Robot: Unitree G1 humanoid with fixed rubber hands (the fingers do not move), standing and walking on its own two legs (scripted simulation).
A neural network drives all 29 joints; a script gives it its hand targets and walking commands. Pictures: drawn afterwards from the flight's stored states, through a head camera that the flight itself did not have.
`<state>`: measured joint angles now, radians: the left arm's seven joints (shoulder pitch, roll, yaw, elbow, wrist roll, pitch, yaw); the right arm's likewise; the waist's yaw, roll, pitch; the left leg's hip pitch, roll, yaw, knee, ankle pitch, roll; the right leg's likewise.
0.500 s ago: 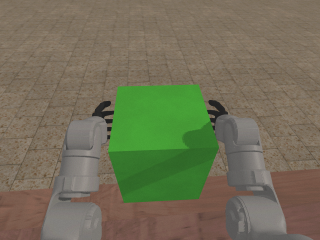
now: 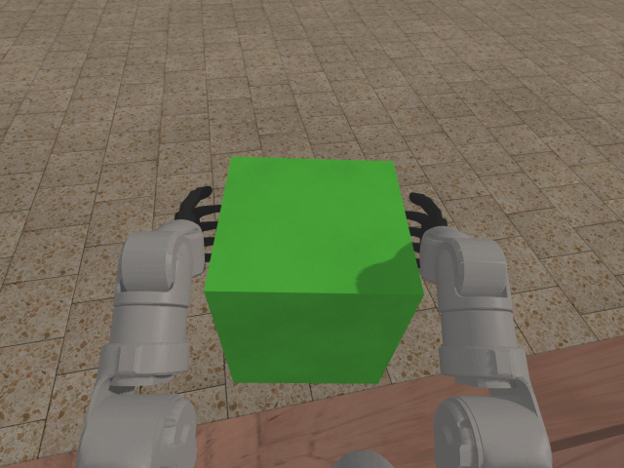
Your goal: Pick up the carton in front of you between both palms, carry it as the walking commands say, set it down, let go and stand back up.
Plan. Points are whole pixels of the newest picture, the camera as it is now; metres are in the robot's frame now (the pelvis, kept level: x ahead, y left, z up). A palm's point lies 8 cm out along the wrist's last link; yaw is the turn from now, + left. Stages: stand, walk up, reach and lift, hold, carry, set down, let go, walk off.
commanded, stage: carry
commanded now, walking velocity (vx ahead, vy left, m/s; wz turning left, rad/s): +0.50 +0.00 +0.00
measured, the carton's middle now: (309, 277) +0.35 -0.02 +0.04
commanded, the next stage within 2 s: none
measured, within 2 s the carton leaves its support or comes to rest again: neither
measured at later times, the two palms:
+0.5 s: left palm (214, 158) +0.68 +0.14 -0.01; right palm (359, 146) +0.71 -0.15 -0.01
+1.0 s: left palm (230, 101) +1.06 +0.15 -0.11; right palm (335, 105) +1.03 -0.15 -0.11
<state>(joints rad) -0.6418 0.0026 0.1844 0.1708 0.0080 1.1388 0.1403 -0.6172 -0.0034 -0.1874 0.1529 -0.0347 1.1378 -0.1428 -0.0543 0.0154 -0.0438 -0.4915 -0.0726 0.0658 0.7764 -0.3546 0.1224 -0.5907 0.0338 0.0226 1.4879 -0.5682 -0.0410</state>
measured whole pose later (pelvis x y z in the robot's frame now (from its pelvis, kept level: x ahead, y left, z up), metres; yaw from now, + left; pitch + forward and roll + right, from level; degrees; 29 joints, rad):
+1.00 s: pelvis +0.69 +0.02 -0.20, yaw +0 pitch +5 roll -1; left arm -0.63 -0.02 0.19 0.11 0.01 1.15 0.15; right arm -0.59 0.01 -0.20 0.09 -0.03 1.14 -0.15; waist -0.05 0.00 0.03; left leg -0.43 -0.07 0.07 0.63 -0.30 0.12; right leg -0.72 -0.03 0.01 1.30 -0.46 -0.03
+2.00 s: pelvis +1.29 +0.04 -0.17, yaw -1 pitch +3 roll -1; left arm -0.13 -0.13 0.10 -0.25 0.12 1.18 0.08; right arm -0.13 0.13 -0.11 -0.24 -0.11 1.16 -0.10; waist -0.01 -0.01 -0.11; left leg -0.20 0.03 0.18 0.35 -0.21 0.06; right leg -0.53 -0.07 -0.10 0.71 -0.26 0.02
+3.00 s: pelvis +1.37 +0.04 -0.19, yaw +2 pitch +1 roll -1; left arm -0.16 -0.13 0.12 -0.08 0.16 1.06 0.05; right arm -0.16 0.13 -0.13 -0.09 -0.16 1.06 -0.06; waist 0.00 0.01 -0.13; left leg -0.13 0.02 0.12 0.56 -0.44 0.02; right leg -0.40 -0.09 -0.22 0.54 -0.15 -0.03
